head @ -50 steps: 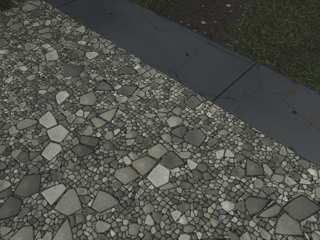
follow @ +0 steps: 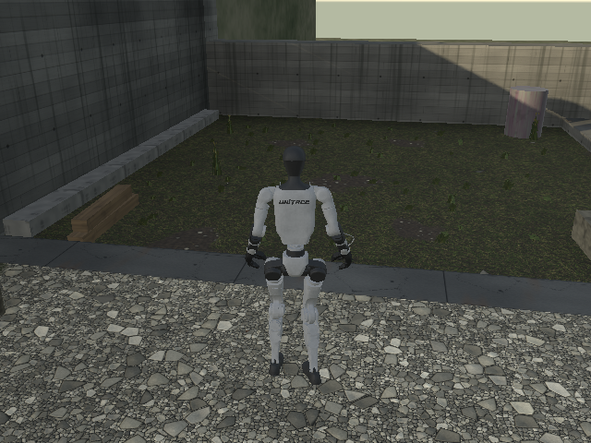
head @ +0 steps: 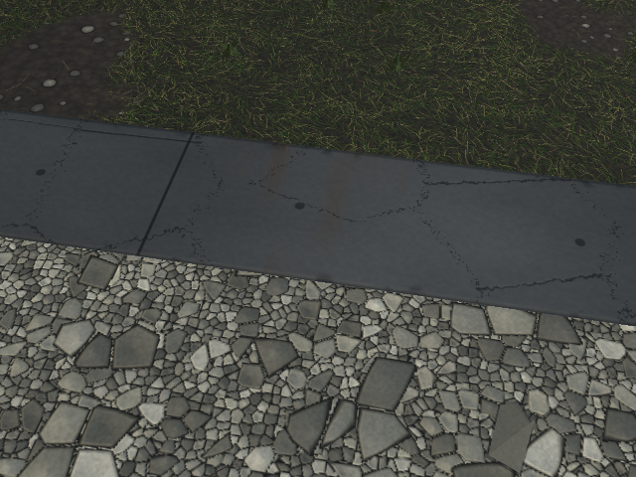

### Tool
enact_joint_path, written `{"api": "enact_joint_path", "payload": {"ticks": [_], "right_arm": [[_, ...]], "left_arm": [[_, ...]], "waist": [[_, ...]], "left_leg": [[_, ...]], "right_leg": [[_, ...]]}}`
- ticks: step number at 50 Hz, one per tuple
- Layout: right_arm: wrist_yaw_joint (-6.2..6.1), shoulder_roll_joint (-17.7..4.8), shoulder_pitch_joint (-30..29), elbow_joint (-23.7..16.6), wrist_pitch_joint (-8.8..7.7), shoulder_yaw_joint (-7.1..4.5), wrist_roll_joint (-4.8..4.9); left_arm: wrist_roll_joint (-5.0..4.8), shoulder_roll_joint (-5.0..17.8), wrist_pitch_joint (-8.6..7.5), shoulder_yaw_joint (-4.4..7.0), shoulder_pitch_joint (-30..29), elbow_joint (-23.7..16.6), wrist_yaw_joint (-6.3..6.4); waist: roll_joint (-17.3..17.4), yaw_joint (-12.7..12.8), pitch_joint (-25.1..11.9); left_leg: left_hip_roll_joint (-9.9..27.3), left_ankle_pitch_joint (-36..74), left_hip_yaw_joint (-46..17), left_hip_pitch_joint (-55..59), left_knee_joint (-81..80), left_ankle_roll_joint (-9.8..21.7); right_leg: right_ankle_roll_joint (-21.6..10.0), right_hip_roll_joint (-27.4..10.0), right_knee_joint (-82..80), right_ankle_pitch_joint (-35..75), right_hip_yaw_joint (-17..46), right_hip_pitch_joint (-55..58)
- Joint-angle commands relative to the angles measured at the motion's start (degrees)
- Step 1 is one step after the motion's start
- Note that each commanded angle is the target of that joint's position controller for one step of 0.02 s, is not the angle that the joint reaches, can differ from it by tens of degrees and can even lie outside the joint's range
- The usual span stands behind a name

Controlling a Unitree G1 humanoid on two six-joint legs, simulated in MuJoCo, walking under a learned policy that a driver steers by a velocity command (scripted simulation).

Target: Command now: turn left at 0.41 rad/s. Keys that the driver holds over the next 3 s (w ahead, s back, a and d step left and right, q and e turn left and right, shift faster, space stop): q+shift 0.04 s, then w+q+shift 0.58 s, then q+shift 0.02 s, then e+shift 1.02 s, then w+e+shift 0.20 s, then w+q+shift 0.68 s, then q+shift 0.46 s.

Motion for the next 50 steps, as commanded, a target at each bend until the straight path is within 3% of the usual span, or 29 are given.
{"api": "enact_joint_path", "payload": {"ticks": [1, 2, 3, 4, 5, 7, 10, 11, 12, 13, 14, 15, 18, 26, 29, 31, 32, 33, 34, 35, 36, 37, 38, 39, 40, 41, 43, 47, 50], "right_arm": [[-0.68, -10.92, 5.2, -3.95, -0.23, -2.82, 1.04], [-1.14, -12.04, 4.45, -4.66, 0.12, -3.51, 1.38], [-1.84, -11.95, 3.55, -5.07, 0.67, -3.8, 2.29], [-2.33, -11.05, 2.37, -5.55, 1.5, -3.68, 3.32], [-2.67, -10.95, 1.77, -6.14, 2.35, -3.66, 3.3], [-3.09, -10.37, 0.47, -7.71, 3.27, -3.57, 2.22], [-2.95, -8.95, -4.04, -10.94, 3.55, -3.33, 2.79], [-2.78, -7.41, -5.39, -12.37, 3.26, -2.88, 2.82], [-2.21, -2.64, -1.28, -11.74, 2.81, -1.59, 3.1], [-1.34, -0.51, -1.35, -14.6, 1.52, -0.69, 3.32], [0.6, -7.05, -7.86, -16.34, 2.49, -2.7, -2.17], [1.85, -8.33, -10.04, -16.09, 2.82, -3.39, -2.96], [4.8, -5.81, -3.55, -12.94, 3.56, -2.81, -2.78], [6.62, -5.19, -16.59, -15.8, 3.99, -1.36, -2.43], [7.01, -2.81, -19.98, -17.09, 3.63, 0.22, -2.09], [5.81, -3.16, -15.28, -15.65, 3.72, 0.2, -2.06], [5.09, -4.61, -7.33, -13.92, 3.41, -0.5, -2.16], [4.42, -6.32, 4.3, -10.66, 2.76, -1.53, -2.63], [3.31, -9.02, 13.95, -7.05, 2.07, -2.98, -3.42], [2.28, -15.27, 9.26, -7.39, 2.09, -4.19, -3.92], [1.44, -16.87, 15.01, -9.12, 2.38, -5.16, -1.89], [1.3, -11.19, 13.09, -7.99, 0.74, -3.22, 1.58], [1.55, -10.58, 10.47, -6.16, -0.71, -2.8, 1.68], [1.42, -8.73, 5.93, -5.97, -1.93, -2.33, 1.1], [1.32, -6.7, 2.16, -5.53, -2.58, -1.77, 0.59], [1.19, -5.98, 2.05, -4.87, -3.22, -1.83, -0.15], [1.11, -3.66, 0.0, -3.75, -4.11, -1.54, -0.01], [-1.36, -3.85, -5.08, -4.29, -3.6, -1.5, -0.59], [-3.69, -4.88, -3.22, -3.83, -1.6, -1.63, 0.06]], "left_arm": [[-0.95, 9.86, -0.68, 3.89, -0.13, -5.09, 0.89], [-1.26, 8.75, -0.42, 3.86, -0.63, -5.01, 0.54], [-1.33, 8.09, -0.47, 3.69, 0.22, -4.95, -0.07], [-1.81, 7.05, -0.94, 3.43, -0.26, -5.34, -0.84], [-2.08, 5.81, -1.82, 3.09, -1.33, -5.71, -1.53], [-2.52, 5.06, -3.82, 3.21, -0.57, -5.08, -2.49], [-3.0, 7.05, -5.76, 4.61, 5.38, -1.93, -2.46], [-2.65, 9.34, -5.9, 5.44, 10.1, 0.06, -1.96], [-2.91, 10.65, -5.97, 5.9, 11.79, 0.0, -1.5], [-0.78, 14.44, -6.04, 6.12, 10.47, -1.84, -1.68], [3.67, 15.94, -4.73, 6.37, 6.79, -1.98, -1.2], [3.08, 11.99, -4.59, 5.3, 5.6, -2.01, -1.38], [1.33, 11.44, -5.6, 4.13, 9.13, 0.22, -1.43], [1.64, 9.55, -7.42, 3.1, 17.0, 6.42, -2.24], [1.95, 10.76, -7.15, 3.14, 18.65, 8.97, -1.55], [1.58, 12.7, -6.56, 3.29, 18.94, 10.04, -0.96], [1.52, 14.9, -5.58, 3.79, 18.29, 10.11, -0.71], [0.84, 15.98, -5.34, 3.95, 18.31, 10.01, -0.53], [0.34, 14.76, -5.83, 3.47, 17.63, 9.66, -0.92], [-1.07, 4.92, -5.96, 1.12, 21.22, 5.53, -2.48], [-2.1, 10.73, -6.07, 2.01, 18.89, 4.2, -1.94], [-4.86, 14.18, -7.88, 2.72, 12.95, 3.52, -1.21], [-5.83, 12.25, -8.04, 2.35, 11.5, 2.63, -0.47], [-5.01, 11.08, -7.6, 2.37, 10.78, 3.88, 0.0], [-4.68, 10.84, -6.41, 2.82, 11.39, 5.31, 0.11], [-4.59, 9.34, -5.06, 2.97, 15.76, 6.49, -0.22], [-3.87, 7.07, -3.32, 3.11, 18.04, 8.46, -1.09], [-2.46, 4.64, -3.77, 3.32, 11.75, 5.15, -1.78], [-2.34, 4.14, -4.47, 3.15, 6.57, 3.57, -3.65]], "waist": [[12.87, -0.75, -7.29], [8.06, -0.22, -6.62], [4.75, 1.16, -7.94], [5.29, 1.93, -6.9], [9.45, 1.8, -4.53], [13.52, 2.93, -3.64], [11.22, 6.8, -1.92], [9.59, 8.42, -2.65], [-0.01, 7.46, -6.88], [-9.15, 5.88, -5.71], [-11.06, 6.74, 0.11], [-4.84, 6.37, 3.9], [-3.92, 4.76, 2.55], [-3.76, 7.45, 10.05], [-3.66, 7.41, 11.01], [-5.48, 3.58, 5.43], [-6.81, -1.11, 0.64], [-7.32, -6.12, -5.67], [-5.18, -10.54, -10.01], [13.28, -2.11, -15.58], [6.1, -6.89, -30.56], [2.86, -7.88, -26.54], [-0.45, -4.16, -15.54], [-4.23, -1.34, -10.32], [-3.41, 1.38, -5.64], [1.49, 3.53, -5.37], [3.31, 5.04, -2.13], [6.55, 5.62, 0.7], [4.39, 2.14, 0.08]], "left_leg": [[21.63, 31.05, -33.49, 19.89, -10.12, 18.44], [19.69, 26.47, -31.1, 18.69, -9.67, 16.0], [16.29, 8.92, -27.49, 16.69, -11.28, 13.06], [12.74, -11.84, -25.41, 13.67, -14.59, 10.51], [10.59, -19.96, -25.27, 9.79, -17.83, 9.81], [8.19, -21.25, -24.77, 3.2, -19.77, 9.32], [4.5, -18.29, -22.6, -4.86, -16.45, 5.87], [1.27, -17.38, -18.55, -13.59, -11.02, 1.94], [-1.43, -19.58, -12.72, -21.76, 5.89, 0.87], [-1.55, -16.4, -9.41, -31.22, 17.74, 0.86], [3.14, -11.28, -1.54, -36.54, 25.8, 0.54], [4.37, -7.34, -1.86, -38.09, 29.94, 0.44], [5.33, -0.73, 0.73, -35.77, 40.43, 0.19], [7.63, 5.94, 7.87, -36.22, 31.16, 2.13], [6.32, 2.5, 14.7, -28.34, 19.86, 6.15], [0.25, -1.77, 19.8, -15.48, 16.11, 9.38], [-2.37, -5.12, 19.64, -7.21, 15.31, 10.67], [-4.28, -4.3, 15.98, 8.38, 11.78, 12.27], [-1.55, 2.88, 7.65, 25.64, 2.94, 12.96], [19.68, 10.61, -21.65, 46.1, -0.15, 17.16], [28.19, 27.32, -37.14, 48.97, -4.39, 21.1], [26.3, 27.57, -31.13, 44.27, -7.13, 20.87], [24.71, 32.31, -22.23, 32.33, -8.58, 19.21], [22.77, 34.53, -15.52, 23.19, -8.89, 16.95], [19.35, 36.9, -9.64, 16.43, -11.97, 14.05], [20.06, 45.32, -5.16, 12.03, -12.96, 12.72], [16.75, 49.65, 2.68, 6.79, -15.6, 9.43], [10.45, 53.34, 15.14, 4.06, -17.66, 3.32], [8.75, 47.48, 17.93, 11.39, -13.51, 0.24]], "right_leg": [[4.82, -1.05, 22.12, -15.45, -3.61, -16.36], [5.19, -2.14, 26.47, -12.1, -2.43, -18.01], [4.53, -4.03, 23.02, -7.39, -2.5, -16.86], [3.73, -5.23, 14.61, -4.88, -4.13, -15.36], [3.63, -3.92, 8.51, -4.13, -7.37, -12.91], [2.97, -2.38, -0.89, -3.75, -9.02, -3.35], [1.23, -4.33, -22.07, 12.9, -10.63, 10.81], [0.43, -7.51, -25.57, 16.05, -10.94, 21.96], [-1.43, -18.85, -21.91, 9.4, -0.5, 30.89], [-7.41, -31.61, -26.37, -8.67, 18.52, 26.32], [-9.82, -35.29, -30.5, -21.28, 22.87, 19.56], [-8.76, -32.07, -30.73, -19.07, 18.22, 16.42], [-5.04, -24.82, -30.99, -3.94, 2.23, 15.09], [-3.12, -22.84, -34.55, 13.41, -17.1, 16.19], [-2.03, -23.08, -32.6, 35.65, -24.34, 18.53], [-1.2, -23.48, -21.97, 75.78, -27.87, 20.07], [-1.39, -24.66, -10.11, 87.67, -27.89, 20.07], [-2.14, -25.92, 3.41, 87.4, -26.03, 14.04], [-1.15, -23.55, 19.08, 69.78, -26.18, 2.56], [1.86, -12.2, 44.99, -2.84, -25.19, -23.66], [1.11, -10.3, 55.18, -1.62, -12.38, -24.2], [1.37, -11.89, 53.53, -0.64, -4.33, -25.68], [1.81, -14.13, 48.47, 0.38, -6.44, -25.32], [2.1, -16.4, 43.5, 2.06, -6.12, -23.45], [1.29, -17.63, 40.16, 4.53, -6.77, -20.12], [1.61, -17.54, 38.5, 6.08, -5.18, -15.77], [2.64, -16.7, 31.77, 8.35, -6.05, -13.52], [2.89, -13.13, 18.38, 22.67, -12.83, -14.48], [3.03, -10.37, 4.11, 32.91, -18.15, -16.11]]}}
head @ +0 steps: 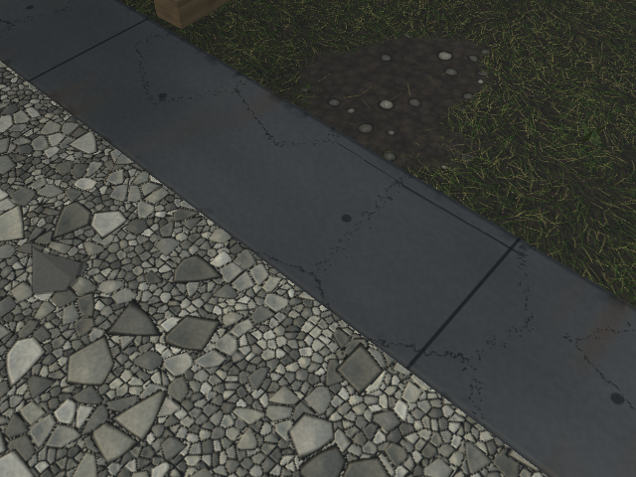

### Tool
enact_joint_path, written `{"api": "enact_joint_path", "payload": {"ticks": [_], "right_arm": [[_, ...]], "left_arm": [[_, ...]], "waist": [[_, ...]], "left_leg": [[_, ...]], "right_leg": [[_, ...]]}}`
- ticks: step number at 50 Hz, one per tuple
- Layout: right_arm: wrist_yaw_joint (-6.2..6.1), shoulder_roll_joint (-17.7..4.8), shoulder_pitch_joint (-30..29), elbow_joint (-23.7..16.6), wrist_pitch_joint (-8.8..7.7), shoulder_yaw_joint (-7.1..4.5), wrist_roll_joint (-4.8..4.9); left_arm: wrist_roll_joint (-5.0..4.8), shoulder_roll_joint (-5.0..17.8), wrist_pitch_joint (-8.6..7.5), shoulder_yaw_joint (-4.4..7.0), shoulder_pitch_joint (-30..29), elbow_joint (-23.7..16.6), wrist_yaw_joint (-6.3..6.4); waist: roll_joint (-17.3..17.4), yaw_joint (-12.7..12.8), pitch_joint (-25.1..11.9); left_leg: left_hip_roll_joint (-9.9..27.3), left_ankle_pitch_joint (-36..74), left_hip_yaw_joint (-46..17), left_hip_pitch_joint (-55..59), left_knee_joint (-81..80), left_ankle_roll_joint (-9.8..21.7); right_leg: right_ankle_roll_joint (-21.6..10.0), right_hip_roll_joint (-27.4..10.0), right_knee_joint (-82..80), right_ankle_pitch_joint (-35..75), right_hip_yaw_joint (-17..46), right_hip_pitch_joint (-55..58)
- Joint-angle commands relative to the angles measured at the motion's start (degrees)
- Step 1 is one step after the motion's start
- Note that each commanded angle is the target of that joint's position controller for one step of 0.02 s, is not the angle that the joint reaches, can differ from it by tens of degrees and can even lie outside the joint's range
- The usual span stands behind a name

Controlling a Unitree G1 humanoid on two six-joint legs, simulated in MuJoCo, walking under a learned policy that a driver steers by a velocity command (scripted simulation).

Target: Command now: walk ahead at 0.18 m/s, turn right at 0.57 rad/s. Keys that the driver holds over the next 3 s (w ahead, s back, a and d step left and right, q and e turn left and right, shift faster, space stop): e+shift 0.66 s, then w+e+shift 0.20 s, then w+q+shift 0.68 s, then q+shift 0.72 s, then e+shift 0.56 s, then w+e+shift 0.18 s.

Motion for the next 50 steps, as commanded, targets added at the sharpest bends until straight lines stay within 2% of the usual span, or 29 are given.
{"api": "enact_joint_path", "payload": {"ticks": [1, 3, 5, 6, 7, 8, 9, 10, 11, 12, 13, 15, 18, 22, 26, 27, 28, 29, 30, 31, 32, 33, 35, 39, 43, 44, 45, 47, 50], "right_arm": [[-2.68, -8.17, -4.2, -4.44, 0.81, -1.88, 0.39], [-3.68, -9.34, -4.48, -4.69, 2.57, -2.21, 0.41], [-3.87, -9.76, -8.77, -6.58, 3.89, -2.62, 0.91], [-3.45, -9.16, -12.19, -7.92, 4.1, -2.59, 1.33], [-2.08, -6.8, -14.25, -8.96, 3.95, -1.83, 1.7], [-0.17, 0.21, -9.3, -10.59, 3.59, -0.45, -0.7], [1.1, -3.12, 0.96, -9.99, 2.63, -0.27, -0.24], [1.7, -9.28, -1.03, -9.99, 1.95, -1.19, 0.79], [1.84, -10.39, -5.01, -10.61, 2.01, -1.85, 0.5], [1.53, -9.44, -7.3, -10.82, 2.65, -1.83, -0.2], [1.3, -8.57, -8.34, -11.08, 3.34, -1.85, -0.31], [1.2, -6.39, -9.2, -10.11, 3.94, -1.62, -0.18], [0.35, -4.3, -9.26, -8.99, 4.04, -1.27, 0.54], [-0.05, -5.2, -10.54, -8.09, 3.87, -1.85, 1.26], [0.75, -7.34, -8.46, -6.72, 2.32, -3.01, 1.46], [0.93, -8.08, -5.89, -5.67, 1.95, -3.54, 1.33], [0.9, -9.88, -4.03, -4.87, 1.92, -4.29, 0.89], [0.63, -13.62, -5.3, -6.02, 2.54, -4.92, -0.14], [0.84, -14.69, -6.47, -6.47, 2.8, -4.94, -2.53], [0.5, -11.68, -9.55, -8.0, 2.6, -4.55, -2.28], [-0.18, -9.04, -11.61, -8.71, 2.88, -3.82, -1.32], [-0.83, -8.37, -11.99, -9.14, 3.27, -3.43, -0.51], [-1.81, -10.66, -7.36, -8.24, 3.32, -3.52, 0.45], [-1.3, -13.14, 2.79, -6.08, 1.87, -4.08, 0.27], [-0.6, -13.97, 4.48, -5.31, 0.6, -4.34, -0.29], [-0.28, -13.5, 5.78, -4.74, 0.19, -4.17, -0.42], [1.06, -12.57, 9.95, -3.09, 0.34, -3.55, -3.23], [2.26, -12.95, 8.64, -2.42, 0.14, -3.61, -2.53], [2.24, -13.27, 6.31, -1.77, 0.78, -3.51, -1.44]], "left_arm": [[0.43, 1.33, -0.41, 0.32, 3.07, -2.42, -1.95], [0.52, 2.24, 0.37, 0.73, 5.91, -2.91, -3.16], [0.39, 6.07, 1.46, 2.21, 13.15, -2.83, -3.09], [0.35, 9.2, 1.57, 3.53, 20.71, -1.67, -2.34], [0.4, 10.41, 1.17, 4.16, 24.47, -1.31, -1.11], [2.13, 12.16, 0.35, 3.8, 17.88, -3.52, -0.36], [4.72, 14.63, -0.92, 3.57, 11.36, -7.76, -0.38], [3.73, 14.07, -0.68, 4.18, 4.35, -11.67, -0.5], [1.44, 10.81, -0.13, 3.42, 0.33, -12.88, -0.24], [-0.05, 8.81, 0.4, 2.72, -1.0, -13.46, -0.01], [-0.3, 8.49, 1.06, 2.76, -1.76, -13.87, 0.38], [0.51, 8.66, 2.59, 3.3, -1.56, -14.41, 1.34], [0.72, 9.97, 4.39, 4.2, 1.59, -13.48, 2.63], [0.4, 9.68, 5.95, 4.46, -0.39, -14.48, 2.94], [0.34, 9.43, 6.55, 4.37, -2.91, -15.82, 2.29], [-0.09, 9.29, 6.61, 4.2, -4.55, -16.36, 2.21], [-0.19, 7.87, 6.68, 3.64, -4.18, -16.72, 2.1], [0.27, 4.27, 6.83, 2.57, 0.91, -16.11, 1.88], [0.11, 7.96, 5.87, 3.56, 0.33, -18.12, 1.29], [0.45, 12.91, 5.32, 4.72, 0.02, -16.84, 0.92], [0.26, 13.82, 5.54, 5.04, 0.12, -15.34, 0.83], [0.54, 12.26, 6.13, 4.67, 1.14, -14.04, 1.01], [0.44, 9.92, 6.23, 3.44, 1.46, -14.88, 0.51], [-0.36, 8.88, 4.75, 2.27, -4.48, -17.4, 0.09], [-0.72, 7.53, 3.86, 1.8, -5.08, -17.66, 0.06], [-0.61, 6.3, 3.58, 1.31, -5.13, -17.47, 0.2], [5.71, 5.59, 5.14, 0.87, -8.23, -17.15, -2.54], [4.19, 3.94, 5.3, 0.49, -6.29, -15.91, -4.87], [3.28, 4.65, 3.93, -0.05, -7.4, -15.1, -5.85]], "waist": [[3.68, 0.66, -4.2], [6.42, 1.85, -7.0], [8.95, 6.1, -9.25], [6.91, 10.18, -11.35], [-3.55, 13.16, -9.8], [-19.55, 3.54, -5.39], [-14.71, -0.35, -21.28], [-5.04, -0.3, -19.56], [4.03, -2.01, -10.79], [8.47, -2.65, -8.6], [7.37, -2.82, -7.25], [3.22, -1.74, -6.64], [-1.89, 0.35, -11.28], [-7.49, 2.06, -11.43], [-11.65, 1.8, -10.74], [-11.49, 0.2, -10.75], [-8.25, 0.03, -11.73], [4.59, 3.22, -13.51], [17.29, 4.51, -9.77], [13.42, 4.43, -7.21], [9.2, 4.12, -5.95], [6.64, 3.78, -5.61], [7.35, 1.55, -6.52], [8.54, -4.11, -5.7], [8.62, -4.24, -3.08], [7.45, -4.47, -2.64], [1.02, -5.02, -1.43], [7.17, -3.08, -0.32], [10.98, -1.04, -0.11]], "left_leg": [[11.44, 53.68, 2.63, -2.36, 3.09, -6.24], [13.96, 60.26, 3.12, 0.55, 9.62, -6.4], [16.36, 66.54, 2.33, -1.92, 19.09, -6.26], [15.29, 61.06, 1.54, -5.72, 30.27, -6.53], [8.68, 26.27, 1.28, -13.19, 47.34, -7.69], [-3.54, -22.81, -3.86, -33.16, 67.32, -11.0], [-4.82, -22.77, -20.4, -36.47, 77.8, -11.62], [-1.61, -17.3, -23.63, -35.84, 73.58, -8.74], [0.56, -13.43, -22.02, -36.72, 67.68, -7.79], [2.42, -11.35, -21.21, -35.68, 62.06, -7.55], [3.16, -10.1, -20.85, -33.14, 55.27, -7.75], [2.22, -7.49, -18.42, -28.96, 43.0, -9.36], [0.82, -5.23, -18.2, -26.4, 34.45, -11.67], [0.11, -0.88, -18.6, -23.74, 26.22, -11.52], [0.2, -0.09, -18.81, -17.83, 13.85, -9.14], [1.13, 4.35, -18.19, -13.64, 7.06, -8.23], [6.35, 7.8, -20.69, -7.08, 2.21, -6.32], [19.81, 9.04, -32.59, -0.3, 0.94, -0.97], [27.07, 10.04, -45.09, -5.05, -2.88, 6.22], [27.28, 8.02, -41.76, -7.21, -2.91, 7.09], [22.98, 5.04, -34.15, -8.71, -1.61, 4.86], [19.55, 5.08, -29.0, -8.85, -0.67, 3.26], [19.35, -4.2, -25.9, -5.15, -3.82, 2.47], [21.12, -20.37, -24.92, 3.93, -7.21, 1.61], [23.78, -21.55, -21.31, 3.7, -9.67, 1.79], [24.05, -21.14, -21.52, 1.9, -10.39, 2.62], [24.31, -21.61, -18.84, -3.24, -11.76, 2.25], [23.24, -18.83, -14.67, -6.81, -12.74, 1.08], [20.97, -16.68, -11.26, -12.95, -13.41, 0.35]], "right_leg": [[0.08, 4.14, -10.9, 9.94, -7.81, 10.05], [-0.92, 5.86, -12.47, 6.75, -9.9, 13.15], [-4.59, 6.98, -12.01, -2.53, -9.1, 20.16], [-7.69, 7.34, -16.78, -2.65, -6.87, 28.1], [-11.14, 5.45, -27.2, 12.68, -1.79, 35.51], [-18.96, -2.67, -20.84, 41.87, 18.25, 41.84], [-29.55, -13.66, -29.83, 26.91, 43.91, 47.12], [-27.66, -13.72, -34.65, 6.08, 43.96, 42.08], [-23.92, -10.49, -36.85, -5.85, 38.93, 33.93], [-21.26, -8.47, -37.74, -12.2, 36.06, 29.01], [-19.13, -5.29, -37.53, -13.82, 32.19, 25.24], [-16.23, 0.31, -36.18, -8.74, 25.42, 23.09], [-15.37, 0.82, -33.0, -0.28, 24.74, 26.89], [-11.96, 2.16, -31.86, -8.75, 27.01, 26.92], [-10.2, 2.66, -29.04, -8.83, 31.88, 27.39], [-9.02, 3.82, -27.07, -9.91, 31.92, 26.05], [-7.2, 6.55, -22.4, -18.23, 29.82, 22.03], [-4.67, 13.24, -8.52, -34.19, 20.47, 14.39], [-2.03, 14.72, 3.89, -36.17, 13.51, 4.25], [-0.02, 9.47, 11.94, -31.09, 11.61, 2.26], [0.83, 7.72, 14.71, -26.21, 10.11, 2.56], [1.65, 7.16, 18.66, -22.94, 8.87, 2.43], [1.99, 4.35, 23.95, -17.1, 4.06, -2.71], [2.29, -0.62, 22.54, -16.21, 0.81, -12.04], [2.54, -3.37, 20.6, -14.1, 1.42, -13.8], [2.36, -3.35, 18.9, -13.18, 2.25, -12.25], [0.55, 0.85, 14.83, -12.6, 2.39, -7.71], [-1.28, 2.02, 6.03, -11.78, 2.68, -1.69], [-2.9, 1.24, -8.84, -15.44, -3.44, 11.98]]}}
Over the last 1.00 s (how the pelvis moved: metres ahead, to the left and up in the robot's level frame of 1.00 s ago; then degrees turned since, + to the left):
0.38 0.26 0.01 31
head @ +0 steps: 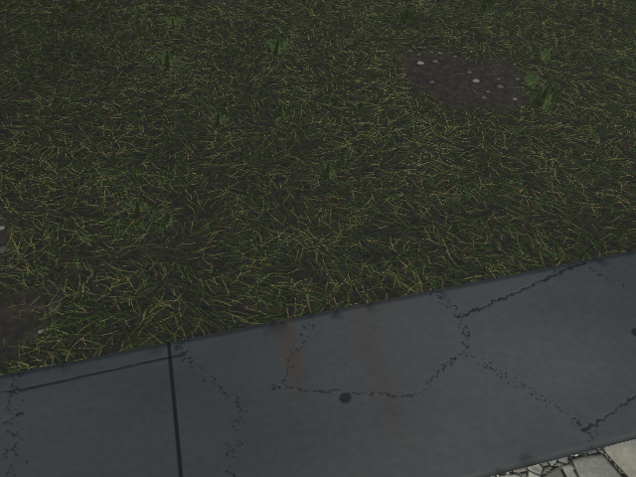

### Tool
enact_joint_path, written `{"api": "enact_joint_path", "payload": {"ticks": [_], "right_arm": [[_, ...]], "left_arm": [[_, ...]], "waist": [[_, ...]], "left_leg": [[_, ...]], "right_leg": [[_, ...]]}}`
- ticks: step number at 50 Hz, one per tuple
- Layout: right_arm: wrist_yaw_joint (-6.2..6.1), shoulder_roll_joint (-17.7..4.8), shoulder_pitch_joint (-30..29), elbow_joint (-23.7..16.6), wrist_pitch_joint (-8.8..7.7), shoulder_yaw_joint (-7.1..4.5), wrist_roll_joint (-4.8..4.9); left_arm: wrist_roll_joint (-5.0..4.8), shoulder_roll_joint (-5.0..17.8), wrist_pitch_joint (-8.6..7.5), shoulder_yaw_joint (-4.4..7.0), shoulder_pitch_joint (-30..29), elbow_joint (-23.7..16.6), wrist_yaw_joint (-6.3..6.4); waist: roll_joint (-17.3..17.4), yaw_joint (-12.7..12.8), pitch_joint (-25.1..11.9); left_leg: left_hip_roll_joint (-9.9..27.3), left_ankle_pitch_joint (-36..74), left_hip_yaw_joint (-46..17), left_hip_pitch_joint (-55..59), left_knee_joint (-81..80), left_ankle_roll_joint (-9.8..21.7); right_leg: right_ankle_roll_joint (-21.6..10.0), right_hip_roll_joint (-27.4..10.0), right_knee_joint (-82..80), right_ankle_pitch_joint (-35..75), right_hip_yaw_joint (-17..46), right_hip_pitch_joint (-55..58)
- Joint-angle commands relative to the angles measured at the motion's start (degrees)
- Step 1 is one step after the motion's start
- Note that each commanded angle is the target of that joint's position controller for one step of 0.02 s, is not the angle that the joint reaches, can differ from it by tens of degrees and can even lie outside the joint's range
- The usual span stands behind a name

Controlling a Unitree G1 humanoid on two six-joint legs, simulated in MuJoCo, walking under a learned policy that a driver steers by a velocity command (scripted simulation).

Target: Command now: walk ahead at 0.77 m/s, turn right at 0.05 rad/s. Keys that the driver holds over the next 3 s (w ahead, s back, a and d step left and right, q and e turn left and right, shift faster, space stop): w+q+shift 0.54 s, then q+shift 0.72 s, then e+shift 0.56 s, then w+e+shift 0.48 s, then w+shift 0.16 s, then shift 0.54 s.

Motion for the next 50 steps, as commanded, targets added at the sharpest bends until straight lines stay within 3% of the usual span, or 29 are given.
{"api": "enact_joint_path", "payload": {"ticks": [1, 4, 5, 6, 7, 8, 11, 18, 21, 23, 26, 27, 28, 29, 30, 31, 33, 34, 35, 37, 39, 42, 44, 45, 46, 47, 48, 49, 50], "right_arm": [[0.31, -9.64, -4.72, -3.21, -0.2, -2.09, 0.49], [1.04, -8.56, -4.46, -2.02, 0.85, -1.87, 0.92], [1.51, -4.11, -6.0, -3.09, 0.3, -0.43, 0.37], [1.61, 3.35, -11.09, -8.48, -0.73, 1.4, 1.09], [1.09, -1.17, -12.64, -9.54, -0.74, 0.19, 1.96], [1.44, -3.02, -12.98, -8.9, -0.48, -0.56, 2.23], [3.31, -3.43, -5.76, -3.54, 1.51, -0.88, 0.66], [4.83, -0.67, -17.99, -6.99, 3.24, 0.46, 0.89], [5.55, -0.02, -23.74, -9.52, 3.15, 1.69, 0.74], [5.16, -0.03, -23.76, -10.35, 3.35, 2.18, 1.34], [3.5, -5.6, -1.65, -5.09, 3.61, 0.02, 1.83], [2.38, -9.1, 10.18, -1.19, 3.15, -1.89, 1.57], [0.77, -11.71, 7.89, -0.77, 3.81, -3.86, 2.97], [0.67, -18.55, 0.33, -3.76, 4.37, -4.41, 0.24], [0.4, -17.12, 2.33, -5.54, 4.07, -4.93, 1.26], [-0.54, -14.15, 1.78, -4.06, 3.62, -4.11, 1.36], [-1.07, -9.64, -4.69, -4.06, 2.6, -2.61, 1.75], [3.14, 3.28, -0.57, -0.43, -1.52, 2.4, -3.2], [4.18, 2.8, 1.43, 1.53, -4.02, 2.11, -2.79], [4.4, -5.91, -5.15, -0.78, -6.94, 0.16, -1.51], [3.04, -8.99, -1.26, 0.03, -7.49, -0.63, -3.19], [3.29, -11.32, -1.64, -3.91, -6.07, -1.91, -0.03], [4.67, -13.0, -6.6, -7.33, -5.24, -2.79, -1.38], [1.01, -10.52, -13.83, -6.83, -0.56, -3.68, 4.07], [-0.28, -7.63, -11.68, -9.15, 1.26, -2.42, 5.5], [-1.5, 0.06, -5.53, -10.58, 2.53, -0.92, 4.94], [-2.19, -0.55, 4.78, -10.03, 3.65, -0.84, 2.45], [-1.81, -2.61, 5.83, -10.2, 4.19, -1.12, 1.43], [-1.5, -4.39, 0.29, -9.93, 4.85, -1.37, 0.12]], "left_arm": [[0.0, 3.62, -2.28, 0.16, -6.58, -4.81, -0.96], [0.15, 4.14, -4.13, 0.56, 6.68, 0.54, 1.16], [1.19, 7.81, -5.12, 1.9, 18.93, 4.31, 2.35], [2.28, 16.41, -5.91, 2.88, 24.68, 3.36, 3.77], [1.77, 15.51, -6.04, 2.95, 21.13, 2.25, 5.04], [1.31, 10.72, -6.01, 1.38, 15.67, 2.57, 5.11], [-0.06, 4.04, -6.58, -0.59, 6.68, 2.41, 5.1], [0.14, 1.06, -8.95, -0.85, 12.92, 10.24, 4.84], [-0.01, 2.47, -8.57, -0.66, 13.76, 12.7, 5.73], [0.02, 5.83, -8.34, -0.13, 14.73, 13.82, 6.51], [1.13, 11.71, -5.96, 1.64, 8.93, 12.63, 7.91], [1.02, 12.15, -5.4, 1.85, 6.01, 11.32, 7.3], [0.12, 7.72, -5.87, 1.23, 3.27, 11.0, 5.94], [-0.48, 2.01, -7.17, -0.76, 9.93, 4.32, 5.04], [-0.28, 5.26, -8.62, -0.86, 4.17, 2.71, 5.41], [-0.55, 4.95, -9.5, -1.36, 3.2, 2.28, 5.45], [1.22, 4.31, -7.91, -1.52, 2.38, 3.73, 5.65], [5.04, 2.54, -7.96, -2.96, 7.04, 0.37, 3.68], [4.25, 2.17, -7.52, -2.66, 6.0, -0.39, 3.17], [1.9, 5.0, -7.41, -2.45, 0.33, -4.6, 4.72], [-0.68, 4.62, -6.85, -3.04, -6.2, -6.34, 6.2], [-0.94, -0.49, -6.38, -4.46, -2.84, -5.14, 4.25], [-0.65, 1.04, -6.14, -3.2, 7.32, -0.34, 2.44], [-1.17, 7.28, -4.17, -0.73, 8.52, 1.62, 6.57], [-1.3, 7.82, -4.41, -0.81, 11.74, 1.69, 8.14], [-1.31, 8.4, -5.25, -1.01, 12.39, 0.79, 8.22], [-0.15, 7.33, -4.84, -1.98, 10.7, -0.29, 6.99], [-0.87, 7.58, -5.17, -0.74, 7.3, 0.15, 7.14], [-1.16, 3.26, -5.01, -1.69, 2.52, -1.32, 7.34]], "waist": [[10.54, 2.55, 8.64], [3.28, 9.88, 7.53], [-7.67, 16.07, 0.0], [-23.34, 18.01, -3.17], [-13.46, 16.72, -1.66], [-8.49, 12.32, 3.29], [-8.32, 5.45, 5.44], [-5.12, 4.84, 13.81], [-2.58, 4.99, 15.18], [-3.66, 3.8, 12.13], [-8.29, -8.48, -0.62], [-5.91, -13.14, -5.42], [7.36, -10.89, -2.46], [17.26, 1.14, -5.86], [4.53, -4.11, -10.29], [-0.86, -0.32, -1.01], [-9.06, 5.85, 7.25], [-1.8, 6.93, -6.05], [0.3, 9.04, -0.07], [-3.59, 10.97, 0.34], [-3.69, 8.55, 1.64], [-0.38, 8.73, 4.85], [1.33, 13.05, 5.94], [3.69, 13.81, 2.85], [4.0, 13.42, -1.52], [-7.15, 9.53, -8.97], [-7.94, 2.64, -11.71], [-15.72, 2.73, -15.47], [-8.86, 3.39, -9.19]], "left_leg": [[9.81, -16.31, -11.0, -11.55, -13.0, 9.37], [7.5, -10.74, -10.29, -20.51, 1.99, 10.81], [0.56, -9.13, -5.17, -29.36, 23.71, 9.78], [-7.29, -20.66, -9.13, -46.21, 46.17, 8.87], [-7.79, -11.56, -17.72, -50.42, 54.1, 9.64], [-4.32, -5.42, -18.62, -51.15, 55.38, 9.32], [-0.31, 2.9, -13.83, -42.76, 53.9, 5.11], [-0.36, 14.0, -8.82, -48.05, 48.3, 6.19], [-1.86, 13.91, -1.62, -41.77, 35.62, 9.37], [-6.8, 12.04, 4.13, -31.46, 30.2, 12.01], [-11.47, 2.41, 2.33, -8.12, 29.75, 15.82], [-11.95, 0.45, -3.17, 7.78, 23.46, 17.38], [-8.09, 1.01, -12.65, 16.9, 16.45, 18.51], [6.76, 10.82, -46.39, 28.2, 10.48, 29.31], [10.47, 13.56, -54.37, 28.67, 2.81, 31.76], [10.29, 19.91, -50.54, 18.29, 0.85, 29.0], [2.65, 30.28, -35.76, 0.45, 0.85, 22.09], [6.35, 47.14, -34.36, -1.12, 3.61, 26.21], [5.2, 57.58, -33.29, -7.23, 4.22, 25.57], [-4.05, 49.53, -25.27, -13.91, 2.6, 19.3], [-11.15, 44.36, -22.8, -15.28, 2.79, 9.63], [-15.89, 44.33, -23.17, -29.29, 5.18, 4.94], [-16.21, 42.57, -27.42, -31.29, 11.86, 4.72], [-15.12, 52.61, -26.59, -16.6, 24.0, 2.8], [-15.13, 34.11, -26.48, -17.7, 38.08, 0.33], [-19.01, -24.18, -17.28, -25.2, 54.37, 0.98], [-16.58, -30.03, -16.37, -30.56, 62.76, 1.29], [-13.71, -22.47, -15.29, -33.63, 69.22, 1.46], [-10.2, -16.2, -14.0, -34.8, 68.38, 1.05]], "right_leg": [[-2.17, 1.59, -14.28, -5.61, -6.45, 9.48], [-3.89, 4.84, -26.5, -2.87, -7.28, 32.36], [-3.04, -2.12, -28.6, -11.76, 1.86, 48.09], [-3.42, -18.48, -37.6, -32.89, 26.51, 54.13], [-5.23, -21.85, -41.72, -34.76, 35.83, 45.95], [-4.5, -19.27, -39.68, -29.24, 27.32, 42.29], [-2.31, -11.61, -42.79, -11.67, 8.4, 32.85], [-2.22, -9.17, -46.99, 15.73, -11.2, 33.15], [-0.88, -7.77, -46.9, 30.93, -17.91, 34.69], [-0.09, -7.93, -40.95, 62.41, -20.24, 37.23], [-1.16, -11.81, -12.82, 84.49, -18.3, 37.63], [-2.49, -10.7, 4.65, 72.15, -16.55, 28.87], [-0.85, 1.82, 28.48, 14.71, -15.91, 12.86], [2.39, 8.89, 46.84, -15.53, -7.51, -11.64], [1.82, 6.45, 47.19, -11.42, 2.34, -16.07], [1.51, 3.73, 41.12, -9.48, 3.07, -15.73], [2.06, -0.66, 30.48, -9.25, 1.58, -7.74], [2.52, 1.18, 39.34, -10.34, 8.94, -4.56], [3.6, 0.67, 36.17, -10.76, 7.82, -5.06], [4.98, 2.13, 22.05, -8.24, 3.55, -2.88], [4.85, 3.7, 11.81, -1.07, -0.95, 1.02], [6.69, 11.12, -13.58, 5.93, -3.46, 27.36], [5.84, 15.38, -20.84, 16.49, -3.97, 38.25], [2.76, 11.74, -27.0, 22.05, -4.27, 28.89], [0.4, 4.28, -31.22, 29.47, 3.53, 35.64], [-3.95, -15.05, -22.91, 58.72, 17.03, 47.12], [-8.1, -22.53, -16.2, 82.11, 25.8, 48.12], [-15.26, -24.26, -20.69, 64.43, 32.32, 45.54], [-14.8, -19.66, -25.22, 44.68, 26.36, 36.49]]}}
Over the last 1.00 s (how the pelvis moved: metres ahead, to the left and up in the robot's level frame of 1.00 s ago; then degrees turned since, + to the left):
0.23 0.01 0.01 -51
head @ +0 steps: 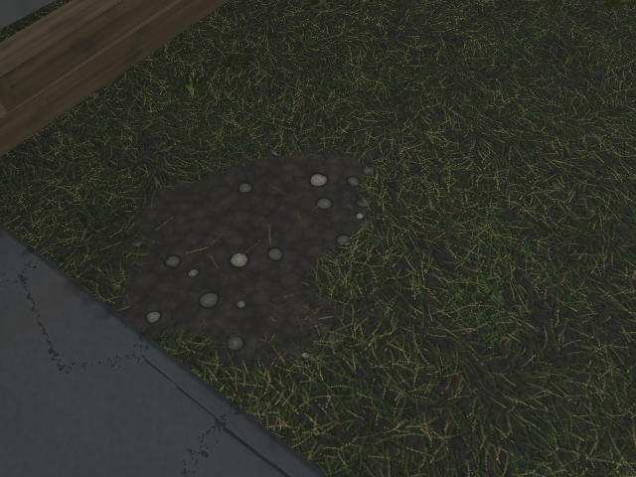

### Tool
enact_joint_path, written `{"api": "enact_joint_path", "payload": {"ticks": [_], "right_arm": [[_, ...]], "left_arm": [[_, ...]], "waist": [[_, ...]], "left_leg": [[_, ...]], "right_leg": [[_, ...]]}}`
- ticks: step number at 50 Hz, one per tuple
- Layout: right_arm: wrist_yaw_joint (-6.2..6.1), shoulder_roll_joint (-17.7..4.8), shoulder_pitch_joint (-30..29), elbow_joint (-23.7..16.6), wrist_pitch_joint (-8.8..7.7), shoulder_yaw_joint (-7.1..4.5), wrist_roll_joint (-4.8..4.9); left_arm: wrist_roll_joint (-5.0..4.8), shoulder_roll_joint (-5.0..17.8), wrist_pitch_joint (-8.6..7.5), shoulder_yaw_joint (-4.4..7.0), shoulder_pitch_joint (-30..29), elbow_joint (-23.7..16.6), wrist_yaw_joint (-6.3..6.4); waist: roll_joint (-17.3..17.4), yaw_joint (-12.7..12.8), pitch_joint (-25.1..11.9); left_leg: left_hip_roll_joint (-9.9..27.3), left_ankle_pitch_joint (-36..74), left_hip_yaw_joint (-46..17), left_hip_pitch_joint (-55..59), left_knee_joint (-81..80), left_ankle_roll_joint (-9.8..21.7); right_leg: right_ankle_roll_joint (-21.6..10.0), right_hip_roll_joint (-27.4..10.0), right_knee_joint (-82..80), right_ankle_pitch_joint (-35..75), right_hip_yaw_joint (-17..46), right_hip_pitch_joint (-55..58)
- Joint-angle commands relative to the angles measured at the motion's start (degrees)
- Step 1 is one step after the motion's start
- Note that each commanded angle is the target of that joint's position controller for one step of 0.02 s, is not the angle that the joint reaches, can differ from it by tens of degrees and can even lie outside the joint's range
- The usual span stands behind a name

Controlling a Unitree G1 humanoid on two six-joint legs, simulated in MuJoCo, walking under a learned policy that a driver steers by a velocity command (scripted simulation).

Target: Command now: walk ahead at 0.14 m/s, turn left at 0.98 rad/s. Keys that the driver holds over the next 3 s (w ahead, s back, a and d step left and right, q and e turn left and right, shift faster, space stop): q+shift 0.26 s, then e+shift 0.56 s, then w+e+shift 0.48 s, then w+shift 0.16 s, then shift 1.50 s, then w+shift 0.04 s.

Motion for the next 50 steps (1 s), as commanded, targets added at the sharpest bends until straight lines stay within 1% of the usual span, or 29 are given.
{"api": "enact_joint_path", "payload": {"ticks": [1, 2, 5, 9, 11, 13, 14, 15, 16, 17, 18, 19, 21, 25, 28, 32, 34, 35, 36, 37, 38, 39, 40, 41, 42, 43, 44, 45, 50], "right_arm": [[0.26, -2.09, 2.29, -5.53, 2.42, 0.03, -1.7], [1.13, -2.72, -0.59, -6.8, 3.32, -0.11, -1.05], [1.86, -1.32, -3.19, -9.59, 5.49, 0.82, -0.1], [2.43, 0.1, -6.24, -11.18, 5.7, 1.84, 0.11], [2.62, -0.75, -7.99, -11.57, 5.62, 1.57, 0.45], [2.77, -0.92, -7.59, -11.18, 5.15, 1.23, 0.3], [2.61, -1.43, -4.81, -9.55, 4.49, 0.94, -0.41], [1.95, -4.72, -2.0, -9.39, 3.26, 0.34, -1.04], [1.44, -11.78, -1.23, -11.59, 2.8, -0.93, -0.41], [0.81, -9.17, 2.18, -10.55, 2.77, -0.65, 0.04], [0.19, -4.54, -1.55, -9.84, 2.53, 1.39, -0.48], [-0.27, -0.09, -6.61, -9.49, 2.31, 2.98, -0.76], [-1.0, 3.2, -11.52, -8.95, 1.55, 4.38, -0.8], [-1.51, -0.38, -6.55, -6.63, 1.45, 2.95, -0.69], [-1.94, 0.25, -5.28, -6.01, 1.75, 2.75, -0.82], [-2.29, -0.07, -5.34, -5.25, 1.85, 2.15, -1.03], [-2.5, -0.93, -6.52, -4.97, 2.04, 1.6, -0.53], [-2.55, -1.28, -6.05, -4.49, 2.11, 1.18, -0.37], [-2.28, 0.6, -4.8, -5.29, 2.33, 1.31, -0.51], [-2.25, 1.93, -12.11, -10.3, 2.74, 2.16, -0.08], [-2.19, 0.97, -13.86, -9.83, 3.02, 2.22, -0.87], [-1.85, 0.83, -12.12, -8.7, 3.0, 2.21, -0.43], [-1.66, -0.06, -10.94, -7.58, 2.61, 1.97, -0.06], [-1.61, -1.12, -10.46, -7.2, 2.39, 1.72, -0.76], [-1.06, -1.56, -8.53, -5.95, 2.38, 1.61, -1.94], [-0.25, -1.64, -8.46, -5.53, 2.66, 1.7, -2.48], [0.5, -1.49, -9.69, -5.82, 2.9, 1.77, -2.44], [1.09, -1.3, -11.66, -6.52, 3.02, 1.91, -2.05], [1.55, -0.45, -17.75, -7.87, 1.27, 2.91, -1.14]], "left_arm": [[0.08, 3.9, -0.02, 1.47, 2.37, -3.89, 0.83], [0.99, 4.9, 0.2, 1.65, 2.07, -3.39, 0.9], [1.23, 8.19, 0.18, 3.1, 2.39, -1.17, 0.14], [1.38, 9.99, 0.78, 4.27, 0.48, -0.79, -1.03], [1.57, 11.07, 1.49, 4.98, 0.64, -0.8, -1.38], [1.23, 11.44, 2.54, 5.48, 1.5, -0.7, -1.52], [1.31, 10.33, 3.23, 5.36, 4.82, -0.04, -1.68], [1.37, 7.4, 4.34, 4.72, 8.37, 0.39, -2.46], [0.98, 4.7, 5.39, 3.48, 6.08, -3.54, -1.93], [0.64, 6.83, 5.85, 3.63, 1.72, -3.26, -1.24], [-0.52, 5.71, 5.91, 3.25, 1.06, -2.49, -1.2], [-0.77, 4.46, 5.65, 2.8, 2.67, -0.49, -1.36], [-0.19, 5.22, 5.93, 3.27, 8.72, 4.31, -1.93], [-0.93, 5.68, 5.78, 3.77, 5.21, 3.22, -3.41], [-0.87, 4.52, 5.79, 3.62, 3.71, 1.75, -3.83], [-1.23, 3.82, 5.85, 3.82, 4.37, 0.43, -4.04], [-1.37, 3.06, 5.54, 3.88, 7.01, 0.55, -4.31], [-1.07, 3.9, 5.1, 4.13, 8.44, 0.64, -4.23], [-0.1, 9.49, 4.63, 5.55, 9.57, 0.42, -3.78], [-0.07, 17.36, 4.73, 7.86, 12.83, 0.05, -3.67], [0.22, 16.16, 5.01, 8.07, 15.45, 0.36, -3.12], [-0.38, 14.33, 5.31, 7.57, 12.37, -0.05, -2.58], [-0.57, 12.61, 5.7, 7.07, 7.47, -1.01, -2.2], [-1.19, 11.43, 5.72, 6.67, 4.21, -2.0, -1.97], [-1.23, 10.56, 5.62, 6.62, 4.84, -1.98, -2.27], [-1.15, 10.2, 5.5, 6.53, 6.51, -1.69, -2.78], [-1.07, 10.34, 5.3, 6.65, 7.62, -1.45, -3.26], [-1.05, 10.82, 5.09, 6.84, 7.99, -1.4, -3.52], [-0.5, 13.4, 3.55, 7.67, 9.31, -1.76, -3.47]], "waist": [[-7.73, 0.95, -13.16], [-8.0, 1.3, -10.28], [-8.03, -0.36, -9.01], [-9.94, -0.61, -8.88], [-12.23, 0.43, -8.49], [-10.58, 0.36, -7.67], [-5.34, 0.79, -7.88], [11.43, 0.08, -6.71], [20.29, -0.27, -7.94], [13.65, -4.45, -12.27], [11.96, -1.58, -10.16], [9.71, 1.57, -8.29], [8.39, 4.3, -8.75], [4.34, 1.31, -7.43], [4.72, 0.4, -7.73], [5.67, 0.71, -8.44], [4.95, 2.83, -8.94], [2.31, 4.07, -8.34], [-9.81, 3.53, -6.54], [-19.47, 6.68, -2.49], [-10.93, 7.62, -3.33], [-7.06, 5.08, -3.28], [-4.52, 2.52, -2.21], [-5.02, 1.46, -2.78], [-5.22, 1.74, -6.59], [-5.41, 2.62, -7.76], [-5.93, 3.33, -6.6], [-6.46, 3.78, -4.44], [-8.16, 6.04, -2.12]], "left_leg": [[7.94, 5.33, 2.31, -17.39, 13.61, -2.62], [8.91, 6.67, 2.45, -16.69, 13.05, -3.35], [11.12, 11.2, 3.89, -11.32, 4.18, -2.62], [13.22, 14.23, 7.33, -1.71, -14.07, -0.48], [12.08, 13.5, 10.39, 2.42, -20.94, -0.13], [10.41, 14.64, 12.84, 6.85, -30.06, 0.46], [8.97, 13.43, 10.47, 13.1, -35.14, 1.28], [19.27, 18.84, -6.72, 17.61, -47.47, 3.71], [33.45, 40.21, -24.53, 17.16, -50.48, 12.07], [33.82, 43.34, -21.42, 14.38, -50.52, 15.94], [30.61, 40.72, -15.74, 10.47, -50.85, 14.52], [26.66, 36.06, -9.73, 7.15, -51.57, 11.65], [22.73, 40.65, -0.17, 3.18, -51.15, 9.69], [26.0, 40.8, 0.31, 10.08, -48.85, 10.68], [28.14, 40.58, 0.13, 12.66, -47.78, 12.06], [29.3, 41.9, 1.91, 12.98, -45.75, 11.6], [28.23, 38.66, 5.25, 10.48, -41.96, 8.69], [26.53, 31.5, 8.11, 6.17, -37.75, 4.96], [20.78, 17.9, 13.63, -4.38, -24.59, 0.02], [8.19, -4.75, 12.7, -20.3, -16.57, -3.41], [10.21, -5.07, 4.92, -22.22, -6.92, -3.71], [10.97, 0.7, 2.95, -22.48, -4.11, -3.76], [11.91, 6.91, 2.32, -21.69, -5.14, -3.91], [12.0, 10.26, 2.48, -20.78, -6.26, -4.19], [11.74, 12.53, 3.24, -18.22, -6.29, -4.66], [11.74, 13.92, 3.48, -17.8, -7.02, -4.83], [11.61, 14.67, 3.65, -18.86, -8.89, -5.01], [11.37, 15.41, 3.72, -19.94, -11.84, -5.46], [10.19, 16.64, 3.38, -15.54, -27.42, -7.19]], "right_leg": [[-13.86, -20.65, -9.66, 26.99, 19.3, 22.72], [-13.46, -18.76, -11.58, 26.0, 14.41, 18.0], [-11.33, -17.27, -13.93, 24.16, 5.14, 10.89], [-8.61, -17.11, -13.73, 13.55, -4.12, 6.47], [-6.93, -17.55, -12.61, 3.6, -6.57, 6.34], [-4.27, -17.92, -8.31, -6.38, -8.73, 6.22], [-2.41, -15.77, -1.52, -10.28, -9.78, 2.31], [1.17, -10.36, 15.26, -20.42, -14.5, -5.89], [3.49, -3.01, 26.84, -29.23, -11.21, -16.7], [2.82, -4.73, 31.38, -26.72, -4.85, -12.58], [2.3, -5.39, 30.06, -22.65, -3.16, -9.41], [2.22, -6.22, 26.07, -18.92, -2.58, -4.81], [1.6, -4.22, 23.31, -14.73, -4.52, 5.51], [-0.57, -2.0, 18.63, -16.06, -4.61, 3.24], [-1.23, -1.81, 15.95, -18.16, -5.56, 2.76], [-2.2, -0.93, 9.61, -19.6, -7.54, 6.17], [-3.59, 0.02, 0.19, -14.55, -8.9, 11.96], [-4.92, -0.55, -8.2, -8.2, -5.53, 16.42], [-7.85, -10.28, -16.22, -1.82, 11.85, 21.3], [-17.56, -22.2, -17.26, 21.52, 33.03, 22.6], [-21.35, -22.25, -15.87, 26.36, 29.83, 24.82], [-20.67, -19.15, -14.79, 24.04, 24.64, 23.88], [-17.71, -14.84, -14.63, 21.43, 19.99, 22.03], [-15.67, -12.01, -14.19, 21.74, 17.93, 21.82], [-15.05, -9.5, -15.79, 10.03, 17.11, 22.27], [-14.96, -8.39, -18.24, -6.93, 18.72, 22.1], [-14.97, -7.96, -20.61, -19.44, 21.0, 21.36], [-14.81, -7.87, -21.69, -23.93, 22.65, 20.27], [-14.67, -6.33, -18.84, -21.96, 25.44, 16.39]]}}
Over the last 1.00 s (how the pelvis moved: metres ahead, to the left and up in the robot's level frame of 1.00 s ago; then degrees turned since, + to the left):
0.61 0.10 -0.03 48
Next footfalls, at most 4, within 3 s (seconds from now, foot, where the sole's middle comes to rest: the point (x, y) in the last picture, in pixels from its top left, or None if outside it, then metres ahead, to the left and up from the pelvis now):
0.30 left None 0.10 0.13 -0.75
0.72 right None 0.06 -0.05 -0.75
1.12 left None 0.20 0.15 -0.75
1.72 right None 0.42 -0.30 -0.92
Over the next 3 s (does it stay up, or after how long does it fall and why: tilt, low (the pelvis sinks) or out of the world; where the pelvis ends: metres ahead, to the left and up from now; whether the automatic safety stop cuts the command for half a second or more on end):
stays up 0.55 -0.23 -0.16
